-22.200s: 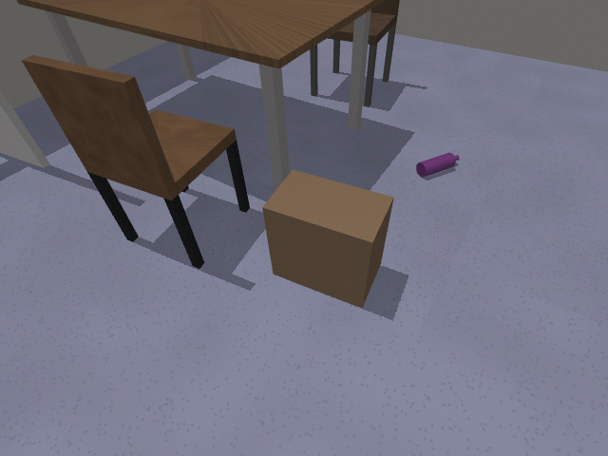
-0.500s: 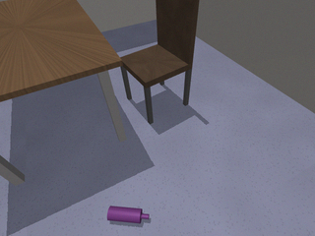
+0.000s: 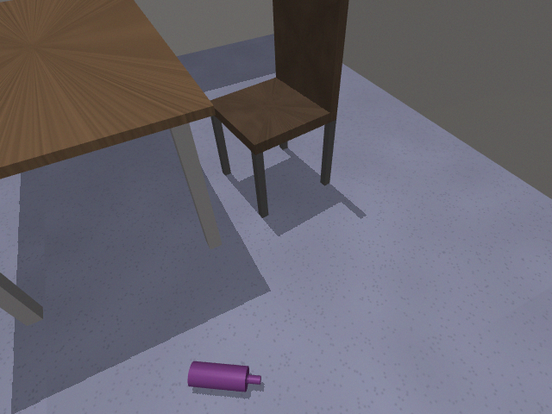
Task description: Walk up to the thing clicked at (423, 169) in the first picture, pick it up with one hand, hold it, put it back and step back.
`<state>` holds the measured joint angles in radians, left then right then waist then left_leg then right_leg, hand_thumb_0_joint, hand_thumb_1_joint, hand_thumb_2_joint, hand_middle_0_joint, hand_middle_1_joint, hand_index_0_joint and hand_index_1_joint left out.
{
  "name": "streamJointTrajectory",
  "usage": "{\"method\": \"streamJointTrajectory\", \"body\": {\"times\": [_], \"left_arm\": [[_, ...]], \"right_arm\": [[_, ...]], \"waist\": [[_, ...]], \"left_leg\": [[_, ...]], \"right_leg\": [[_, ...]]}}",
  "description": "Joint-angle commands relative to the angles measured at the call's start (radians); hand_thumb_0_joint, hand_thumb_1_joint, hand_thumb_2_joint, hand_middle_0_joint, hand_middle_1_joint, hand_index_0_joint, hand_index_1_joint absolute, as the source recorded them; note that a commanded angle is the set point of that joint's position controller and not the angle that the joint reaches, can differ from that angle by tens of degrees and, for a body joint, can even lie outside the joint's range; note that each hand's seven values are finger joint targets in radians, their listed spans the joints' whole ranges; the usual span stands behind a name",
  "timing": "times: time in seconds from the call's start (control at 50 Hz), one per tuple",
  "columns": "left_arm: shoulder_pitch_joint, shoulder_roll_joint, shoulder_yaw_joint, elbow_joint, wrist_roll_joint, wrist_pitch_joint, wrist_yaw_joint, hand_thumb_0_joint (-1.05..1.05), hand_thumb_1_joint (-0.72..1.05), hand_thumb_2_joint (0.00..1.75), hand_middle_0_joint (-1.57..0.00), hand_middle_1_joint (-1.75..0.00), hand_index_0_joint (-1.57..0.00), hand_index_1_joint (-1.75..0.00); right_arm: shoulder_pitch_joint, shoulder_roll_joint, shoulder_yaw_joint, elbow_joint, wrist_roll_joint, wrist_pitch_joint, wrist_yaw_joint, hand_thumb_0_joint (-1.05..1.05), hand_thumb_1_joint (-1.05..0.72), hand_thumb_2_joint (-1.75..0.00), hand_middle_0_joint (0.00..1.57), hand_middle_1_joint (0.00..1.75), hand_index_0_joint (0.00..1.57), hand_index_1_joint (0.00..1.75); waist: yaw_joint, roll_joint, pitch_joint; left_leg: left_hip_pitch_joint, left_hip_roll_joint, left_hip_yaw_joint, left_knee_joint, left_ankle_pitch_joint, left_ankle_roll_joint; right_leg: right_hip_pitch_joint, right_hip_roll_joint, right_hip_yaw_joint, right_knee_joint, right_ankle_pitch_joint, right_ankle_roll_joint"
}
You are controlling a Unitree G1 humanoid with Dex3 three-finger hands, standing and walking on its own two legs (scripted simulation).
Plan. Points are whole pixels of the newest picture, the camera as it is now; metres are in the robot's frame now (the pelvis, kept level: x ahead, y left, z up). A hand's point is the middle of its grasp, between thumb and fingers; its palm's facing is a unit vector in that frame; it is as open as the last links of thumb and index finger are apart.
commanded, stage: stand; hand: left
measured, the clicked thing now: (225, 376) +0.40 +0.24 -0.74
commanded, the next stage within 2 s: walk up in 0.18 s
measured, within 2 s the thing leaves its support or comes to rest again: neither
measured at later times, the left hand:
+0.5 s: hand out of the picture +0.08 +0.28 -0.16, palm faces -0.02 -0.93 -0.38, open 7.4 cm
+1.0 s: hand out of the picture +0.11 +0.29 -0.16, palm faces -0.04 -0.92 -0.38, open 7.4 cm
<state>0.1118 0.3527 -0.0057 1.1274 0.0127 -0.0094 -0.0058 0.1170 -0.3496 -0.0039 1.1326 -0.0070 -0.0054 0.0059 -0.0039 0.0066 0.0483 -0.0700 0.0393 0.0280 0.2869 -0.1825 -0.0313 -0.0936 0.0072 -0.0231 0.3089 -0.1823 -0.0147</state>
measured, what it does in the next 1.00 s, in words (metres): stands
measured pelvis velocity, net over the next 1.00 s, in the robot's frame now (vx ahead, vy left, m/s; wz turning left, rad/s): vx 0.02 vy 0.03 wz -0.02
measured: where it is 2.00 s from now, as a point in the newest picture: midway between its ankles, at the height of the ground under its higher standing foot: outside the picture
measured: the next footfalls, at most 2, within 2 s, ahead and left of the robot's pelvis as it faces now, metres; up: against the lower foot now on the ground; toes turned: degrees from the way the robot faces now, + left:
none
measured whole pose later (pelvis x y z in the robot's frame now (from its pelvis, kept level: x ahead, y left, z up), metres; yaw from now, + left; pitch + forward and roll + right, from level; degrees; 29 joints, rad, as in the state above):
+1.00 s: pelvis +0.02 +0.03 -0.01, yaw -1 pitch -3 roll +0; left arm 0.12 0.36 0.01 1.09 0.02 -0.02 0.02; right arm 0.11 -0.35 -0.06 1.06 -0.01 0.03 0.02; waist 0.00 0.01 0.06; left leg -0.05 0.00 0.06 0.36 -0.26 0.01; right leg -0.08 -0.03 0.01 0.39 -0.25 0.03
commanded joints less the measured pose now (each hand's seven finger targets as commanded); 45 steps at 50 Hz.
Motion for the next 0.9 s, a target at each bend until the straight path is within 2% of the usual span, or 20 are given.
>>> {"method": "streamJointTrajectory", "body": {"times": [0.0,0.04,0.14,0.16,0.18,0.22,0.26,0.3,0.36,0.42,0.46,0.56,0.64,0.76,0.88], "left_arm": [[-0.039,0.222,0.045,-0.064,-0.005,-0.027,0.017,0.0,0.9,0.9,-0.2,-0.3,-0.2,-0.3],[-0.035,0.223,0.045,-0.062,-0.003,-0.027,0.018,0.0,0.9,0.9,-0.2,-0.3,-0.2,-0.3],[-0.032,0.217,0.043,-0.059,-0.005,-0.026,0.018,0.0,0.9,0.9,-0.2,-0.3,-0.2,-0.3],[-0.013,0.237,0.069,-0.058,0.004,-0.038,0.02,0.0,0.9,0.9,-0.2,-0.3,-0.2,-0.3],[-0.008,0.247,0.073,-0.059,0.007,-0.04,0.022,0.0,0.9,0.9,-0.2,-0.3,-0.2,-0.3],[-0.013,0.259,0.08,-0.065,0.012,-0.041,0.023,0.0,0.9,0.9,-0.2,-0.3,-0.2,-0.3],[-0.032,0.253,0.083,-0.07,0.015,-0.041,0.024,0.0,0.9,0.9,-0.2,-0.3,-0.2,-0.3],[-0.029,0.241,0.081,-0.078,0.014,-0.041,0.023,0.0,0.9,0.9,-0.2,-0.3,-0.2,-0.3],[-0.018,0.222,0.077,-0.082,0.009,-0.045,0.024,0.0,0.9,0.9,-0.2,-0.3,-0.2,-0.3],[-0.007,0.216,0.073,-0.089,0.005,-0.043,0.027,0.0,0.9,0.9,-0.2,-0.3,-0.2,-0.3],[0.002,0.214,0.069,-0.087,0.001,-0.04,0.029,0.0,0.9,0.9,-0.2,-0.3,-0.2,-0.3],[0.0,0.219,0.065,-0.091,0.002,-0.035,0.035,0.0,0.9,0.9,-0.2,-0.3,-0.2,-0.3],[-0.004,0.224,0.062,-0.091,0.003,-0.032,0.038,0.0,0.9,0.9,-0.2,-0.3,-0.2,-0.3],[-0.006,0.221,0.058,-0.098,0.002,-0.032,0.04,0.0,0.9,0.9,-0.2,-0.3,-0.2,-0.3],[-0.007,0.224,0.058,-0.1,0.003,-0.034,0.043,0.0,0.9,0.9,-0.2,-0.3,-0.2,-0.3]], "right_arm": [[-0.033,-0.212,-0.035,-0.06,-0.004,-0.024,-0.015,0.0,-0.9,-0.9,0.2,0.3,0.2,0.3],[-0.043,-0.212,-0.036,-0.062,-0.003,-0.023,-0.016,0.0,-0.9,-0.9,0.2,0.3,0.2,0.3],[-0.038,-0.212,-0.034,-0.059,-0.003,-0.021,-0.015,0.0,-0.9,-0.9,0.2,0.3,0.2,0.3],[-0.024,-0.225,-0.055,-0.067,-0.012,-0.008,-0.008,0.0,-0.9,-0.9,0.2,0.3,0.2,0.3],[-0.02,-0.211,-0.053,-0.07,-0.013,-0.002,-0.006,0.0,-0.9,-0.9,0.2,0.3,0.2,0.3],[-0.025,-0.202,-0.053,-0.08,-0.017,0.003,-0.002,0.0,-0.9,-0.9,0.2,0.3,0.2,0.3],[-0.011,-0.2,-0.059,-0.081,-0.017,0.003,0.0,0.0,-0.9,-0.9,0.2,0.3,0.2,0.3],[-0.009,-0.209,-0.063,-0.085,-0.02,0.0,0.002,0.0,-0.9,-0.9,0.2,0.3,0.2,0.3],[0.0,-0.21,-0.065,-0.093,-0.017,-0.007,0.002,0.0,-0.9,-0.9,0.2,0.3,0.2,0.3],[0.003,-0.222,-0.071,-0.101,-0.014,-0.008,-0.002,0.0,-0.9,-0.9,0.2,0.3,0.2,0.3],[-0.012,-0.224,-0.075,-0.109,-0.014,-0.005,-0.003,0.0,-0.9,-0.9,0.2,0.3,0.2,0.3],[-0.003,-0.222,-0.083,-0.12,-0.011,0.002,-0.005,0.0,-0.9,-0.9,0.2,0.3,0.2,0.3],[-0.022,-0.226,-0.088,-0.127,-0.01,0.007,-0.005,0.0,-0.9,-0.9,0.2,0.3,0.2,0.3],[-0.025,-0.221,-0.09,-0.134,-0.01,0.009,-0.005,0.0,-0.9,-0.9,0.2,0.3,0.2,0.3],[-0.04,-0.221,-0.094,-0.138,-0.01,0.012,-0.004,0.0,-0.9,-0.9,0.2,0.3,0.2,0.3]], "waist": [[0.0,-0.01,-0.084],[0.001,-0.006,-0.09],[0.003,-0.002,-0.056],[0.015,0.011,-0.087],[0.015,-0.011,-0.077],[0.016,-0.024,-0.037],[0.007,-0.051,-0.006],[0.008,-0.056,0.005],[0.009,-0.04,-0.042],[0.009,-0.003,-0.091],[0.015,0.015,-0.088],[0.006,0.016,-0.088],[0.005,0.018,-0.067],[0.005,0.009,-0.079],[0.005,0.002,-0.076]], "left_leg": [[0.02,0.112,-0.08,-0.028,0.166,0.044],[0.027,0.112,-0.081,-0.026,0.179,0.044],[0.004,0.109,-0.083,-0.035,0.14,0.043],[0.007,0.07,-0.045,0.005,0.068,0.058],[-0.015,0.061,-0.036,0.024,0.035,0.054],[-0.045,0.048,-0.038,0.025,-0.05,0.048],[-0.057,0.052,-0.05,0.02,-0.063,0.049],[-0.04,0.06,-0.06,0.01,-0.019,0.055],[0.006,0.085,-0.075,0.007,0.132,0.065],[0.028,0.102,-0.076,0.014,0.233,0.074],[0.036,0.1,-0.073,0.016,0.256,0.077],[0.034,0.098,-0.061,0.031,0.28,0.082],[0.026,0.094,-0.062,0.027,0.26,0.08],[0.042,0.092,-0.051,0.04,0.314,0.08],[0.041,0.085,-0.049,0.037,0.278,0.074]], "right_leg": [[0.009,-0.145,0.11,-0.041,0.222,-0.011],[0.012,-0.144,0.103,-0.038,0.235,-0.008],[-0.002,-0.142,0.107,-0.053,0.202,-0.007],[0.031,-0.138,0.12,-0.057,0.123,-0.012],[0.024,-0.153,0.146,-0.072,0.075,-0.019],[-0.021,-0.18,0.189,-0.097,-0.033,-0.036],[-0.049,-0.178,0.193,-0.102,-0.08,-0.04],[-0.069,-0.159,0.169,-0.085,-0.036,-0.033],[-0.036,-0.126,0.116,-0.021,0.142,-0.018],[0.011,-0.122,0.094,0.025,0.236,-0.015],[0.007,-0.12,0.09,0.032,0.246,-0.012],[0.021,-0.118,0.078,0.054,0.266,-0.013],[0.015,-0.12,0.078,0.055,0.261,-0.014],[0.025,-0.123,0.075,0.065,0.298,-0.014],[0.029,-0.131,0.081,0.061,0.308,-0.017]]}}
